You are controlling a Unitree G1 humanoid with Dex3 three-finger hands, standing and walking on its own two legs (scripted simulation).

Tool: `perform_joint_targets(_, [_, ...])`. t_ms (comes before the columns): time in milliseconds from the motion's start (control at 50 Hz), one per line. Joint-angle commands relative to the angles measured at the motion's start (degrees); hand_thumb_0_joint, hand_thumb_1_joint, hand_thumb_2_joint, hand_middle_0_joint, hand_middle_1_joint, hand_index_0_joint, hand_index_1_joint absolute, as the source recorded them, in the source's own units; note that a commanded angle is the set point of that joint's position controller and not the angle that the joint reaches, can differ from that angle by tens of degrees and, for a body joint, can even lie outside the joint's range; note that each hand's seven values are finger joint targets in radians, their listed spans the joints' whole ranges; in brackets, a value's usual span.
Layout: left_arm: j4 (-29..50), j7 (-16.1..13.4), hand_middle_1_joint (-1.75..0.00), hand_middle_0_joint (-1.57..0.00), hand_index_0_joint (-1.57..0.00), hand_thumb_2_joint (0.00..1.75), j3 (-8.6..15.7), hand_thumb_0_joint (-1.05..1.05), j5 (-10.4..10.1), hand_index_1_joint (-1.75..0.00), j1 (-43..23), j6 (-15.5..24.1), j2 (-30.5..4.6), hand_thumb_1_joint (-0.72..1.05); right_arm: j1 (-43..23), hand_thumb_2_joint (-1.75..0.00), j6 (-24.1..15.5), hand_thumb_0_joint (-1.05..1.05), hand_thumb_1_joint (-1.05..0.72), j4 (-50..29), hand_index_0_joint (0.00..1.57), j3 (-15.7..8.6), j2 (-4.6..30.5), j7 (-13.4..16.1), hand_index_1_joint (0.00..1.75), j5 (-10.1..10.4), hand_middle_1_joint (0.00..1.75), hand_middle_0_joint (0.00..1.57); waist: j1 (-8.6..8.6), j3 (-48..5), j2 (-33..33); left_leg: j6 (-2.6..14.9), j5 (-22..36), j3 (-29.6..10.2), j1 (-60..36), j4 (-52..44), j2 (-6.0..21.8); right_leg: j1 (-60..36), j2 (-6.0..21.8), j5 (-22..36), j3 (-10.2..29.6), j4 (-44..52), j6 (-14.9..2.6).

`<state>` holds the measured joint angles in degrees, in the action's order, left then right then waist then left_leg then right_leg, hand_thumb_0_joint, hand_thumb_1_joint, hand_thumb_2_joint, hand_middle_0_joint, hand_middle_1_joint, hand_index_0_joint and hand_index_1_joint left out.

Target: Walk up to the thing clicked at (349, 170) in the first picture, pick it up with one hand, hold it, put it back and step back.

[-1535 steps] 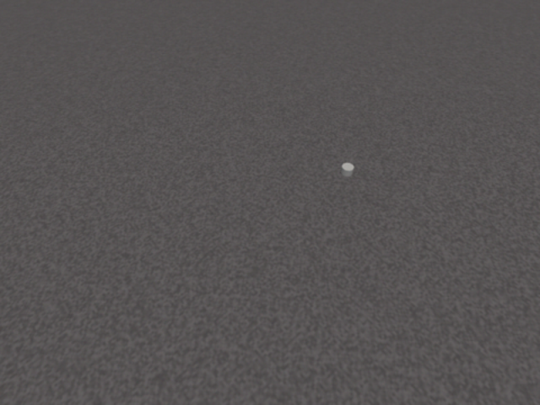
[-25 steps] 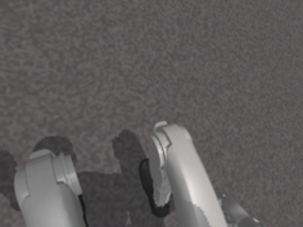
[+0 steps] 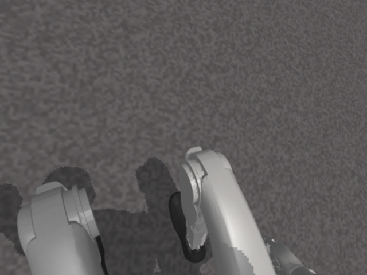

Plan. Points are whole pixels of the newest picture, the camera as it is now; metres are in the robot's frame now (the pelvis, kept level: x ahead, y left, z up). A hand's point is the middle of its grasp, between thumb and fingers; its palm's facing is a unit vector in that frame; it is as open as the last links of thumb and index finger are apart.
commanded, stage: rise first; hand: left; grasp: from above
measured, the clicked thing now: out of the picture +0.49 +0.35 -0.30
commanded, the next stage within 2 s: none
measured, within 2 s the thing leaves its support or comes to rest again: neither
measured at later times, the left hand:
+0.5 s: hand out of the picture +0.44 +0.39 -0.17, palm faces -0.44 -0.12 -0.89, open 14.1 cm
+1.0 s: hand out of the picture +0.44 +0.38 -0.17, palm faces -0.44 -0.12 -0.89, open 13.8 cm
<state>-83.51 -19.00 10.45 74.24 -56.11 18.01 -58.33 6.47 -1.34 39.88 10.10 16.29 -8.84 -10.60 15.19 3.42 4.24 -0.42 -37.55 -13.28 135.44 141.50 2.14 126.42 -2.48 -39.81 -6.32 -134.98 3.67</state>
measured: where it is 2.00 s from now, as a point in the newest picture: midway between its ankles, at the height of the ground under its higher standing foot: (146, 255)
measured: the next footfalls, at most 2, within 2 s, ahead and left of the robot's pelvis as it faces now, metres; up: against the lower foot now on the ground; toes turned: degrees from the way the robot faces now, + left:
none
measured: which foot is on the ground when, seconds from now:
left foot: down 0.00-1.00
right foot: down 0.00-1.00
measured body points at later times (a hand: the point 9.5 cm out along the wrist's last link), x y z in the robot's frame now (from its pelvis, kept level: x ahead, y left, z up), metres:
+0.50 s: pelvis +0.00 +0.00 +0.00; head +0.25 +0.11 +0.36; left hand +0.46 +0.39 -0.12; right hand +0.08 -0.27 -0.08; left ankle +0.08 +0.13 -0.28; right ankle +0.11 -0.13 -0.28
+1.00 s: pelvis +0.00 +0.00 +0.00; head +0.25 +0.11 +0.36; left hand +0.46 +0.39 -0.12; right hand +0.07 -0.27 -0.09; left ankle +0.08 +0.13 -0.28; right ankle +0.11 -0.13 -0.28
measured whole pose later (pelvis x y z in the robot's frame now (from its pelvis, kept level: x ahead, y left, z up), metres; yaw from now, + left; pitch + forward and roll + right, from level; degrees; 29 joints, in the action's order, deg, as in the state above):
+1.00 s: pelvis +0.00 +0.00 +0.00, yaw +0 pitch +30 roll -12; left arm -83.5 -19.3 10.2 74.6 -55.9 18.2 -57.6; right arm 6.6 -1.8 39.5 9.7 16.3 -9.0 -10.3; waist 15.2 3.4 4.1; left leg -0.5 -37.4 -13.1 135.7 141.7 1.9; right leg 126.7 -2.4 -39.8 -6.2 -135.2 3.7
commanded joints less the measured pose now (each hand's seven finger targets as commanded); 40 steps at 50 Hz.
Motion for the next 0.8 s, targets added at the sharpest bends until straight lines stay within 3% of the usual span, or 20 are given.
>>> perform_joint_targets(0, [7.33,-1.71,-1.01,-0.09,-0.08,1.02,0.91,0.00,-1.20,-1.02,-15.41,0.07,-15.83,-0.56,10.80,-0.90,0.12,0.00,-0.90,-0.38,0.20,-5.10,16.36,0.70,0.30,0.11,0.30,0.20,0.54,-35.64,-25.09,1.40,7.02,6.84,-31.42,-13.97,0.14,-12.81,-1.64,11.58,-6.00,12.64,-4.99])
perform_joint_targets(40, [9.97,-2.23,-0.99,-0.10,-0.08,1.02,2.98,0.00,-1.13,-1.00,-16.48,0.48,-18.93,-0.56,10.93,-0.90,0.29,0.00,-0.90,-0.39,0.20,-5.10,16.85,0.89,0.30,0.19,0.30,0.20,-0.45,-39.59,-26.45,1.30,8.90,6.94,-33.46,-13.92,0.09,-14.68,-1.59,12.92,-6.06,12.21,-4.91])
perform_joint_targets(80, [8.02,-2.05,-0.99,-0.11,-0.09,1.01,2.04,0.00,-1.05,-1.00,-14.56,0.14,-16.52,-0.55,11.23,-0.90,0.11,0.00,-0.90,-0.34,0.20,-5.16,16.31,0.62,0.30,-0.10,0.30,0.20,0.11,-38.21,-26.04,1.27,10.17,6.73,-34.20,-13.96,0.28,-14.11,-1.56,13.68,-6.23,12.09,-4.87])
perform_joint_targets(120, [9.11,-2.10,-0.98,-0.11,-0.09,1.02,1.99,0.00,-1.14,-1.00,-16.80,0.23,-16.96,-0.55,11.63,-0.90,0.13,0.00,-0.90,-0.20,0.20,-5.25,16.59,0.64,0.30,0.16,0.30,0.20,0.88,-38.28,-25.70,1.41,9.73,6.76,-33.69,-13.84,0.22,-14.02,-1.68,13.56,-6.12,12.36,-4.86])
perform_joint_targets(160, [7.72,-2.12,-0.99,-0.10,-0.09,1.01,2.46,0.00,-1.25,-1.00,-14.20,0.03,-17.41,-0.55,10.92,-0.90,0.05,0.00,-0.90,-0.34,0.20,-5.12,16.47,0.64,0.30,0.03,0.30,0.20,-0.32,-38.08,-25.64,1.38,8.92,7.05,-32.97,-13.94,0.16,-14.44,-1.69,12.89,-5.98,12.71,-4.86])
perform_joint_targets(300, [10.11,-1.69,-1.00,-0.10,-0.09,1.02,2.66,0.00,-1.51,-1.01,-14.77,-0.27,-17.10,-0.56,10.82,-0.90,0.33,0.00,-0.90,-0.45,0.20,-5.86,16.32,0.61,0.30,0.38,0.30,0.20,-0.88,-39.93,-26.11,1.40,9.57,7.16,-33.47,-13.98,0.18,-14.14,-1.66,13.41,-5.84,12.60,-4.93])
perform_joint_targets(360, [9.32,-1.46,-0.99,-0.09,-0.08,1.02,1.39,0.00,-1.54,-1.00,-14.28,-0.11,-14.85,-0.56,11.12,-0.90,0.55,0.00,-0.90,-0.34,0.20,-5.70,16.09,0.53,0.30,0.19,0.30,0.20,0.20,-37.79,-24.66,1.49,8.76,7.00,-32.02,-14.15,0.02,-14.02,-1.60,12.92,-6.01,12.70,-4.89])
perform_joint_targets(460, [9.70,-1.45,-0.98,-0.12,-0.11,1.00,2.16,0.00,-1.50,-0.99,-15.15,0.17,-16.68,-0.53,10.87,-0.90,0.43,0.00,-0.90,-0.40,0.20,-5.70,16.43,0.59,0.30,0.55,0.30,0.20,-0.56,-39.20,-25.45,1.35,9.76,6.92,-33.79,-14.08,0.12,-14.45,-1.51,13.40,-5.96,12.48,-4.88])
perform_joint_targets(520, [8.77,-1.69,-0.99,-0.12,-0.11,0.99,1.66,0.00,-0.99,-1.00,-15.69,0.16,-16.47,-0.53,11.08,-0.90,0.27,0.00,-0.90,-0.29,0.20,-5.66,16.15,0.52,0.30,0.53,0.30,0.20,0.07,-37.51,-25.09,1.44,9.12,7.08,-32.66,-13.62,0.14,-13.62,-1.58,13.08,-5.74,12.58,-4.93])
perform_joint_targets(560, [9.34,-2.05,-0.97,-0.12,-0.11,0.99,2.35,0.00,-0.84,-0.98,-16.18,0.43,-17.51,-0.52,11.07,-0.90,0.38,0.00,-0.90,-0.47,0.20,-5.51,16.35,0.53,0.30,0.43,0.30,0.20,-0.01,-39.66,-26.02,1.35,9.05,7.13,-33.11,-13.79,0.03,-14.69,-1.66,12.99,-5.87,12.64,-4.93])
perform_joint_targets(720, [7.52,-1.94,-0.96,-0.13,-0.12,0.99,0.78,0.00,-0.62,-0.97,-14.91,-0.12,-14.71,-0.51,10.83,-0.90,0.07,0.00,-0.90,-0.35,0.20,-5.75,16.35,0.56,0.30,0.34,0.30,0.20,0.11,-37.06,-26.26,1.16,8.55,6.78,-33.94,-14.39,0.11,-12.36,-1.43,12.41,-6.13,12.22,-5.02])
perform_joint_targets(780, [8.80,-2.38,-0.97,-0.13,-0.13,0.97,1.83,0.00,-0.83,-0.98,-15.66,-0.01,-16.54,-0.49,11.14,-0.90,0.16,0.00,-0.90,-0.59,0.20,-5.44,16.33,0.54,0.30,0.33,0.30,0.20,-0.04,-39.73,-25.79,1.43,9.99,7.16,-33.19,-13.53,-0.06,-14.81,-1.53,13.92,-5.91,12.19,-4.83])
